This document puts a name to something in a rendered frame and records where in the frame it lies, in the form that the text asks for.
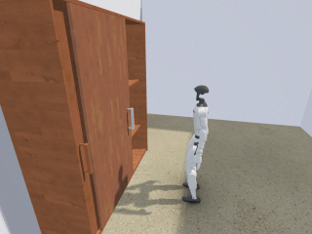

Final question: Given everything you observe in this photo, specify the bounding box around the robot torso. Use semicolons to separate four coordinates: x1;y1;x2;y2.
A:
193;104;209;146

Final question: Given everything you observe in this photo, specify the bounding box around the left robot foot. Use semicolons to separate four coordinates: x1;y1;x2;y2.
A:
182;195;201;204

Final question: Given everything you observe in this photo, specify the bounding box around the handle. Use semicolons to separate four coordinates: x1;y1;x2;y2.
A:
127;108;135;130
84;142;93;175

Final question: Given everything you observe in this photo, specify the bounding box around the robot left upper arm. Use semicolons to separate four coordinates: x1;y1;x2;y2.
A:
197;107;209;134

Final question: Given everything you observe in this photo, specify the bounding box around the left robot hand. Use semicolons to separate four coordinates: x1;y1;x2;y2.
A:
190;154;202;171

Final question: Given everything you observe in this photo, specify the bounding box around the robot left forearm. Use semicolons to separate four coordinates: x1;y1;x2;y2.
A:
196;130;208;156

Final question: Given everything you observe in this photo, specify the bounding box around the wardrobe door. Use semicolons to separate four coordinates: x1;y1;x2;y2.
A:
66;2;134;229
52;0;100;234

